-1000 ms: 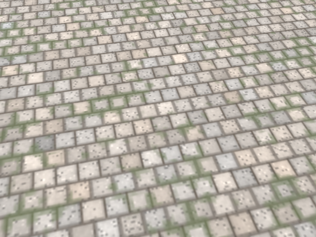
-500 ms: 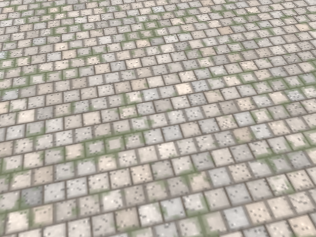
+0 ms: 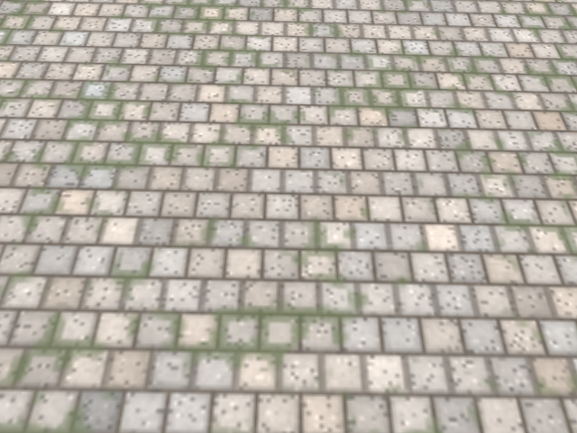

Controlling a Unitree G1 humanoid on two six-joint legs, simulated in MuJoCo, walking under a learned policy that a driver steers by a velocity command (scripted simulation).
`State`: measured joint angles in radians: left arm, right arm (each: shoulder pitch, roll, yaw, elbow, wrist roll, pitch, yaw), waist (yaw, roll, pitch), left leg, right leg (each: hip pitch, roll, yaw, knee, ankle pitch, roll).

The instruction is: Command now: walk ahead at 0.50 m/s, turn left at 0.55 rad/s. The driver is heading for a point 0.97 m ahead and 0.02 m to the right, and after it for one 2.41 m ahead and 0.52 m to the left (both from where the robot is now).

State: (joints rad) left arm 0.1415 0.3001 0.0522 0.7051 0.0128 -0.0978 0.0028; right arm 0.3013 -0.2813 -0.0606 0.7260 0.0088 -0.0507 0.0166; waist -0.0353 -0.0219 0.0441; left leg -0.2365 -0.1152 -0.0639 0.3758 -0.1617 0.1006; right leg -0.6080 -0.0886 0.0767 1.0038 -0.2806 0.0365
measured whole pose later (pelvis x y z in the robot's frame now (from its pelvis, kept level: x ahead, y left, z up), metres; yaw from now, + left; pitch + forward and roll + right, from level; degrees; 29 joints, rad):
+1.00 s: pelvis +0.53 +0.07 +0.00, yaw +8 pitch +1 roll +1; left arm 0.23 0.32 0.06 0.82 -0.03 -0.04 0.00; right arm 0.30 -0.26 -0.06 0.79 -0.02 -0.10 0.02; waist -0.03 -0.05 0.02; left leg -0.13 -0.05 0.11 0.30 -0.18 0.06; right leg -0.65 -0.09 0.08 1.04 -0.19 0.01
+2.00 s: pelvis +0.96 +0.06 -0.01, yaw +7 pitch +3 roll -2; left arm 0.09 0.29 0.06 0.77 0.00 0.02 0.04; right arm 0.19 -0.29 -0.07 0.68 0.00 0.01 -0.02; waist -0.03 -0.01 0.05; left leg -0.41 -0.08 -0.09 0.46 -0.09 0.06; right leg -0.51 0.02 0.09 0.94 -0.41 0.06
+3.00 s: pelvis +0.98 +0.06 -0.01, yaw +34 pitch +0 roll +1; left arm 0.19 0.28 0.05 0.80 -0.01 0.02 0.02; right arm 0.15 -0.24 -0.03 0.71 0.00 0.02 -0.01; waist 0.01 -0.02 0.01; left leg -0.25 -0.06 -0.01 0.50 -0.26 0.06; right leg -0.26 -0.04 -0.01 0.59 -0.34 0.04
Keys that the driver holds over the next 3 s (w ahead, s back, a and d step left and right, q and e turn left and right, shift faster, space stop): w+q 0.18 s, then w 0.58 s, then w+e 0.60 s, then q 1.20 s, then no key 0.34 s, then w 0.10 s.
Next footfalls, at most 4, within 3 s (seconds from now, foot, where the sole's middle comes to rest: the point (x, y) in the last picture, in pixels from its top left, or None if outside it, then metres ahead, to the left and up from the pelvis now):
0.24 right None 0.33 -0.14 -0.78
0.76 left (215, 394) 0.55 0.16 -0.78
1.30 right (297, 275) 0.87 -0.04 -0.78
1.76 left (228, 213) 1.08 0.15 -0.78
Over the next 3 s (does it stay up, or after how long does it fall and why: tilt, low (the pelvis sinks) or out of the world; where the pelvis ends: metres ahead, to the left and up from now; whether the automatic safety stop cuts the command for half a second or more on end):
stays up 0.98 0.06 -0.01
